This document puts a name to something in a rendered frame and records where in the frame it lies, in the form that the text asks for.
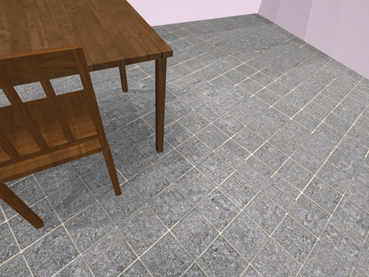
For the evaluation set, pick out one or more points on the chair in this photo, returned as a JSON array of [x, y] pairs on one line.
[[44, 133]]

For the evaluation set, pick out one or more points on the table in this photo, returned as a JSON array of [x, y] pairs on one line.
[[111, 32]]

